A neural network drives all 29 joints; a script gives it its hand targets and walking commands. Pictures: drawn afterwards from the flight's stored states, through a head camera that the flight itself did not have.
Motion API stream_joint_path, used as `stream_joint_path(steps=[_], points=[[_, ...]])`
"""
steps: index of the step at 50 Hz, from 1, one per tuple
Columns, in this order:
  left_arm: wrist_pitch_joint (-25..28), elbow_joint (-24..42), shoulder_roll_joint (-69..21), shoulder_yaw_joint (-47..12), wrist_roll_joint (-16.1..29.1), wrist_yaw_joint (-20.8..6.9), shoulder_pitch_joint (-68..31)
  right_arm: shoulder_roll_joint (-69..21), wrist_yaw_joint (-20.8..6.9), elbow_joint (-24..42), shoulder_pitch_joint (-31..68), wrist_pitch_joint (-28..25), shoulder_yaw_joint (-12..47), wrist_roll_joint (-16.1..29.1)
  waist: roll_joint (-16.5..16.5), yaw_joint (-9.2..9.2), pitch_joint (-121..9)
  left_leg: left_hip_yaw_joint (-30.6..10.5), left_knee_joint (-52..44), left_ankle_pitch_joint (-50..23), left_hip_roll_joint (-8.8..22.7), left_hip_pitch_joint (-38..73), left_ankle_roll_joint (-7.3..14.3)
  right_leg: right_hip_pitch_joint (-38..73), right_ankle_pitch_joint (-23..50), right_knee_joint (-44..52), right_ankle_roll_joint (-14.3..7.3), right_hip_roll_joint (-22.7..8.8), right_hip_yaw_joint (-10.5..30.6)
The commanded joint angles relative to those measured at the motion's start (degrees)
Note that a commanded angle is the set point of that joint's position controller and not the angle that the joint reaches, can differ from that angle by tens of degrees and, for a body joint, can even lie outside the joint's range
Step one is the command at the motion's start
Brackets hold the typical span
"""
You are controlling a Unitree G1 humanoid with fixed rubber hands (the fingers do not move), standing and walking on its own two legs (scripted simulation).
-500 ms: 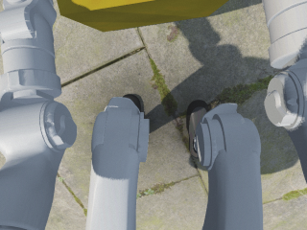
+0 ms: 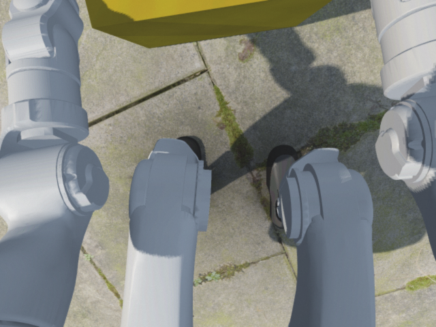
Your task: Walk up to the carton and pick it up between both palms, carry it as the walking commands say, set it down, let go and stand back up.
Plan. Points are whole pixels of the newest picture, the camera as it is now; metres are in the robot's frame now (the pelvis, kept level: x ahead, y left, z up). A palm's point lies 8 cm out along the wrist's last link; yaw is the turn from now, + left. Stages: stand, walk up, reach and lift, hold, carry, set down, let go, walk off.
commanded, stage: set down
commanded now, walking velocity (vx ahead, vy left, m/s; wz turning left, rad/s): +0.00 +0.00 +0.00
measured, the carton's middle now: out of the picture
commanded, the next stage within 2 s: none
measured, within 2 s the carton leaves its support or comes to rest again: neither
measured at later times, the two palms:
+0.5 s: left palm out of the picture +0.52 +0.25 -0.19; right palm out of the picture +0.58 -0.12 -0.19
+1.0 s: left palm out of the picture +0.53 +0.25 -0.20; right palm out of the picture +0.59 -0.12 -0.19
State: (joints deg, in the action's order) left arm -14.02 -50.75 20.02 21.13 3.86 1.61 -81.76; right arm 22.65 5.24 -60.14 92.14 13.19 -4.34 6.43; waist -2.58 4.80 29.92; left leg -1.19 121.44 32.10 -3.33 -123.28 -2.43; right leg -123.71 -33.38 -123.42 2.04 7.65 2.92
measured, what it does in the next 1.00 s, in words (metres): stands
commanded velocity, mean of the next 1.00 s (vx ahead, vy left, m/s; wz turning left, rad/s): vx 0.00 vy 0.00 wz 0.00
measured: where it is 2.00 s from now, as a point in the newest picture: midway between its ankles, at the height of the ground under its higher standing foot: (232, 196)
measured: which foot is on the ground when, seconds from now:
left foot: down 0.00-1.00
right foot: down 0.00-1.00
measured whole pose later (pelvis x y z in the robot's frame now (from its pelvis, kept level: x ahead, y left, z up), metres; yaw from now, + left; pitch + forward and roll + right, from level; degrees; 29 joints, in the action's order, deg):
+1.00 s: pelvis +0.01 +0.00 +0.00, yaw +0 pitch +34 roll +2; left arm -6.5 -60.4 20.5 21.1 2.4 3.3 -84.7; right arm 23.7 3.6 -63.1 92.2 9.4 -3.0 6.7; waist -2.4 5.0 29.9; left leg -1.1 122.9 33.7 -2.8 -123.7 -2.5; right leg -123.9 -34.9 -124.5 2.2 7.4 2.6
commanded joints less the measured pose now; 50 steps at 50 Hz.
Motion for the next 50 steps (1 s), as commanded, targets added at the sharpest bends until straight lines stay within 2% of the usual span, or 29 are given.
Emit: stream_joint_path(steps=[1,4,7,8,11,12,13,15,16,18,19,20,21,27,28,30,33,34,35,36,37,38,40,42,44,45,46,48,50], points=[[2.6,3.8,-29.7,-13.9,-0.4,-12.6,-38.5,-37.8,-13.8,5.2,30.7,-2.3,10.3,4.7,-1.2,11.37,-58.0,4.2,-5.3,-15.1,1.7,23.5,2.4,19.6,9.0,4.6,-2.8,-2.7,-1.9],[2.7,3.5,-29.4,-14.2,0.0,-12.8,-40.0,-36.8,-13.4,5.5,30.3,-2.8,9.4,3.7,-2.7,8.93,-59.2,4.3,-4.7,-13.2,1.7,21.9,2.1,23.0,9.1,5.0,-2.7,-3.0,-2.1],[2.9,3.5,-29.4,-13.7,-1.0,-12.1,-37.3,-36.9,-14.0,7.3,31.6,-3.2,12.0,5.6,-2.4,11.44,-59.1,4.2,-4.2,-17.0,1.6,23.9,2.4,21.4,11.4,4.3,-2.1,-2.7,-2.2],[2.9,3.7,-30.0,-14.3,-0.3,-12.3,-38.1,-34.8,-13.6,7.7,31.9,-3.6,10.2,4.9,-1.2,8.72,-57.9,3.4,-4.9,-16.2,2.1,25.6,2.4,18.7,9.5,4.1,-2.6,-2.6,-2.7],[3.3,2.3,-29.0,-13.3,-0.5,-12.2,-36.6,-37.0,-13.6,6.0,30.4,-3.1,10.6,4.4,-2.9,10.79,-56.9,3.6,-5.3,-15.0,1.6,23.8,2.7,19.8,8.8,4.1,-2.3,-2.8,-2.6],[3.3,2.0,-28.0,-12.4,-0.9,-12.1,-35.9,-35.8,-13.7,4.9,29.2,-3.1,9.8,3.7,-3.5,9.0,-55.6,2.9,-5.4,-15.3,1.9,23.5,2.2,20.0,10.1,4.1,-2.1,-2.9,-2.8],[3.6,2.2,-26.9,-11.6,-1.5,-11.9,-36.6,-36.8,-13.7,4.4,30.1,-3.1,10.8,4.4,-4.5,11.4,-56.2,3.9,-4.4,-14.5,1.5,22.8,2.7,21.9,9.2,4.5,-1.9,-3.2,-2.3],[3.6,0.5,-27.4,-12.9,-0.4,-11.9,-37.9,-35.3,-13.3,6.3,32.1,-3.6,10.9,5.1,-1.5,10.09,-56.3,3.5,-4.7,-13.9,2.1,24.0,2.7,21.0,8.4,4.4,-2.3,-3.3,-2.3],[3.3,1.3,-28.6,-13.1,-0.1,-11.8,-38.2,-32.8,-12.8,6.0,31.6,-3.7,9.9,3.9,-2.1,7.31,-56.7,3.3,-4.1,-14.5,1.7,23.9,1.9,21.0,9.4,4.4,-2.3,-3.0,-2.6],[4.1,2.4,-27.2,-12.4,-0.6,-11.4,-36.9,-35.6,-13.2,4.4,29.1,-3.6,10.4,4.3,-2.9,9.94,-57.3,3.7,-3.5,-16.7,2.0,24.5,2.4,20.6,10.6,3.9,-2.2,-3.0,-2.1],[4.1,2.0,-26.2,-12.7,-0.2,-11.2,-37.9,-32.3,-12.5,4.8,30.3,-3.9,9.4,3.9,-2.2,7.81,-58.2,3.6,-4.4,-15.5,1.7,25.0,1.7,22.1,10.2,3.8,-2.0,-3.3,-3.0],[4.3,2.8,-26.7,-10.9,-1.3,-11.1,-35.8,-34.2,-12.9,8.0,33.2,-4.3,11.5,5.2,-2.5,12.74,-58.2,4.8,-4.0,-17.1,1.6,23.8,2.5,22.2,10.8,3.7,-1.9,-3.0,-1.8],[4.4,1.3,-26.0,-12.0,0.3,-10.9,-36.8,-30.8,-12.1,7.3,32.3,-4.4,9.9,4.0,-2.8,8.07,-58.1,3.7,-3.8,-16.3,1.6,25.6,2.2,21.8,9.9,4.1,-2.3,-3.2,-2.4],[5.8,0.3,-16.1,-8.1,-2.4,-8.0,-33.5,-21.6,-10.0,3.1,29.1,-5.2,8.1,4.8,-0.2,10.68,-58.9,4.4,-3.3,-16.8,2.6,25.3,1.5,23.0,11.1,3.9,-1.7,-3.5,-1.6],[6.2,1.1,-12.4,-7.8,-1.9,-7.0,-32.3,-20.1,-9.4,3.3,27.3,-5.2,7.5,3.9,-2.4,10.26,-58.5,3.7,-4.1,-17.6,2.4,25.5,1.6,22.7,12.5,3.6,-1.3,-3.4,-2.0],[7.9,1.7,-4.2,-5.5,-1.4,-4.1,-31.8,-9.2,-6.8,7.3,30.6,-6.7,6.5,4.8,-1.0,10.0,-64.1,4.1,-3.6,-20.7,2.3,28.2,1.0,25.6,14.7,3.0,-1.1,-4.0,-2.3],[9.1,-1.3,2.6,-3.6,-1.7,-0.9,-28.5,-0.2,-4.3,1.8,26.7,-7.0,4.6,4.9,-0.7,8.87,-63.6,3.0,-3.9,-22.2,2.4,29.9,0.8,24.9,14.9,2.5,-0.6,-3.9,-3.1],[10.0,3.0,7.8,-3.3,-1.4,0.8,-29.4,3.0,-3.3,4.8,27.2,-7.5,4.5,5.5,0.7,9.58,-66.8,3.0,-3.8,-24.2,2.5,32.0,0.5,25.8,16.4,2.2,-0.6,-4.3,-2.8],[9.9,-2.4,9.8,-1.7,-2.0,1.5,-27.5,5.5,-2.8,3.6,27.8,-7.2,4.9,6.3,1.4,10.96,-65.5,3.2,-3.9,-23.0,2.9,32.3,0.7,24.5,13.8,2.6,-0.7,-4.5,-2.3],[9.4,-4.7,8.8,-2.2,-0.8,1.6,-25.9,6.7,-2.4,0.8,24.8,-6.8,3.6,4.3,0.3,7.54,-63.3,2.9,-4.1,-22.6,2.3,30.9,0.5,22.3,14.3,2.5,-0.6,-4.4,-3.2],[9.5,-6.5,10.6,-0.2,-1.7,1.6,-23.9,7.6,-2.3,0.5,24.6,-6.7,2.9,4.9,0.3,9.81,-61.3,3.1,-4.1,-21.2,2.9,29.2,0.8,23.4,12.9,2.9,-0.8,-5.0,-1.8],[9.6,-6.8,12.1,-0.4,-1.5,2.2,-26.1,7.8,-2.5,1.6,26.3,-6.4,3.2,5.6,-1.5,9.94,-62.5,2.9,-4.6,-18.8,3.2,28.7,0.8,23.3,11.3,2.7,-0.2,-5.3,-2.7],[10.2,-6.7,14.0,0.8,-2.6,2.4,-24.7,7.9,-2.4,0.9,24.8,-6.1,2.9,5.8,1.4,11.86,-63.6,3.8,-4.6,-20.7,2.9,30.1,1.0,24.5,12.2,3.3,-0.7,-5.2,-1.3],[10.6,-6.2,13.6,-0.2,-2.1,2.3,-24.9,6.7,-2.6,-0.8,22.8,-5.9,2.8,5.5,-0.4,10.29,-63.4,3.5,-5.0,-22.5,3.1,29.2,0.9,23.8,14.7,3.0,-0.2,-4.9,-2.1],[11.2,-6.3,15.0,0.6,-1.9,2.7,-23.8,8.9,-2.5,1.7,23.4,-6.6,2.3,5.5,-0.4,11.06,-67.0,3.4,-3.9,-25.5,3.2,31.5,0.9,23.7,16.0,2.8,-0.3,-5.2,-1.9],[11.2,-5.4,15.7,2.0,-2.8,2.7,-23.7,8.5,-2.6,2.4,23.9,-6.5,2.2,5.8,0.2,13.13,-66.4,3.6,-4.2,-25.8,3.1,32.1,1.0,23.1,14.9,2.6,-0.3,-5.2,-1.4],[10.8,-8.0,16.9,3.4,-3.2,2.4,-21.1,10.9,-2.2,0.1,20.1,-6.4,0.8,4.2,0.6,11.12,-64.9,3.8,-2.8,-24.3,3.3,29.5,0.7,24.0,15.7,2.5,-0.4,-4.9,-1.0],[11.4,-5.5,17.6,4.0,-4.6,2.6,-21.0,10.8,-2.2,0.5,20.3,-6.6,0.0,3.9,1.2,12.01,-66.9,4.2,-3.1,-25.6,3.5,28.5,0.3,25.2,17.9,1.8,-0.5,-5.4,-1.1],[11.5,-4.9,16.7,2.9,-3.3,2.3,-21.2,11.6,-2.5,2.3,19.5,-7.0,0.1,4.1,0.7,9.7,-67.9,3.3,-2.6,-27.4,3.5,30.7,0.5,24.8,19.3,2.0,-0.1,-4.8,-1.5]])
